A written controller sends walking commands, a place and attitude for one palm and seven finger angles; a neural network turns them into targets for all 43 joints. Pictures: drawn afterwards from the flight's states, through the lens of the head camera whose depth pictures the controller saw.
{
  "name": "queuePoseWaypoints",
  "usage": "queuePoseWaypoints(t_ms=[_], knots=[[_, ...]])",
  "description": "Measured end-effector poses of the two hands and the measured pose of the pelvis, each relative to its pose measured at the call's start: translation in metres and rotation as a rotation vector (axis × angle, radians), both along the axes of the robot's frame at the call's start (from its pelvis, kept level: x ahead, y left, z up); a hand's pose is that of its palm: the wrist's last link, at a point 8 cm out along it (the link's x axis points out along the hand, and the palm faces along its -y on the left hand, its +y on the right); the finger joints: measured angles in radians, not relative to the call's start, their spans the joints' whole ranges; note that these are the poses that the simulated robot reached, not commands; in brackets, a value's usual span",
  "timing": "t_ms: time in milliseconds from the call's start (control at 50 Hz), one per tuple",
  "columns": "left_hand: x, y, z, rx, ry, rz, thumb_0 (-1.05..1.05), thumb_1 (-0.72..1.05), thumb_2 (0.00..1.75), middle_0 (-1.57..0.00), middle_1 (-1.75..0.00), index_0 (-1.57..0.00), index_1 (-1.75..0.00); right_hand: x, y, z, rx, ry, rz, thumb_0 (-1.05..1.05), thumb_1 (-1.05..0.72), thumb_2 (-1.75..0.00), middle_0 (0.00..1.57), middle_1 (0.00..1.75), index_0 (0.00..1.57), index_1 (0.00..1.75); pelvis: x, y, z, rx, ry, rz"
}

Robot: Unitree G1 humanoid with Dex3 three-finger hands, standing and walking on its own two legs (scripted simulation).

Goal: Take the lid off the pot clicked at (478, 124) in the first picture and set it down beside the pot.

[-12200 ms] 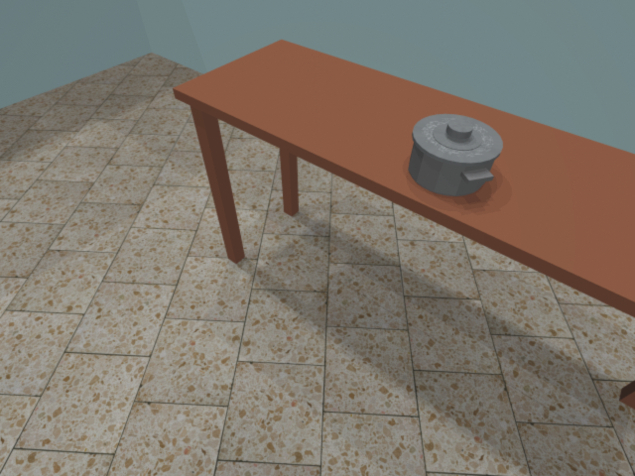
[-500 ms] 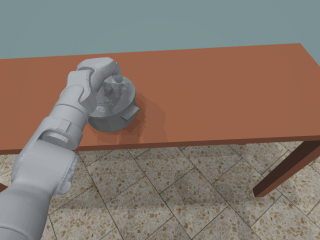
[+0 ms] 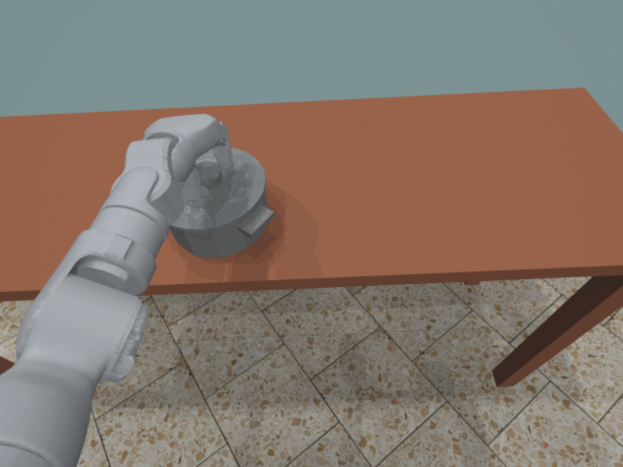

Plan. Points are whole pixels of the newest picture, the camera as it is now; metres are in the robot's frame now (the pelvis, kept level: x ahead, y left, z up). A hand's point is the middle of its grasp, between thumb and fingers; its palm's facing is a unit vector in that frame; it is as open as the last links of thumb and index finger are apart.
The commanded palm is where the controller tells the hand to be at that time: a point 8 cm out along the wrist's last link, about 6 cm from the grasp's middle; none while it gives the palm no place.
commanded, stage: close the fingers and squeeze the knob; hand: left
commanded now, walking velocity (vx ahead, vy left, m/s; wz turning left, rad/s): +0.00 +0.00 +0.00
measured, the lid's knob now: (205, 176) +0.51 +0.13 +0.09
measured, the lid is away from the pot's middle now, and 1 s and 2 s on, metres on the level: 0.00 0.00 0.01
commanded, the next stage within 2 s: lift the lid straight up in 0.84 s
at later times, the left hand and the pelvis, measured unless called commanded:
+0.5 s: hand (195, 175) +0.47 +0.14 +0.12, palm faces -0.35 -0.04 -0.94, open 7.7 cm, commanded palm +0.47 +0.14 +0.18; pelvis +0.00 +0.00 +0.00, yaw +0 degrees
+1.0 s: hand (196, 176) +0.47 +0.13 +0.12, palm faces -0.36 -0.03 -0.93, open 7.6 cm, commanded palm +0.47 +0.14 +0.18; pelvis +0.00 +0.00 +0.00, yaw +0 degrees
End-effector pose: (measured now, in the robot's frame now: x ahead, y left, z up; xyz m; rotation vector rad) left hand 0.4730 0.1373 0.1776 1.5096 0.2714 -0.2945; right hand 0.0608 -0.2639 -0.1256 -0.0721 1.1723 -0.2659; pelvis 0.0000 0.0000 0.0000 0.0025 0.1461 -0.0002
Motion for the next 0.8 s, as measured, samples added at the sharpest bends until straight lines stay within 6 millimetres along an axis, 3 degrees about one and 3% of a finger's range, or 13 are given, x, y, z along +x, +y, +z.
queuePoseWaypoints(t_ms=[320, 800], knots=[[0.0, 0.002, 0.0, -0.007, -0.01, 0.004, -0.01, 0.25, 0.82, -0.58, -0.97, -0.6, -0.98, 0.005, 0.005, 0.001, 0.007, -0.005, 0.007, 0.01, -0.9, -0.9, 0.2, 0.3, 0.2, 0.3, 0.0, 0.003, 0.0, -0.002, 0.001, 0.0], [0.0, -0.001, 0.0, 0.008, -0.001, 0.006, 0.0, 0.27, 0.8, -0.57, -0.95, -0.59, -0.98, -0.005, 0.002, -0.001, 0.0, 0.018, 0.0, 0.01, -0.9, -0.9, 0.2, 0.3, 0.2, 0.3, -0.001, 0.002, 0.0, -0.003, 0.002, 0.001]])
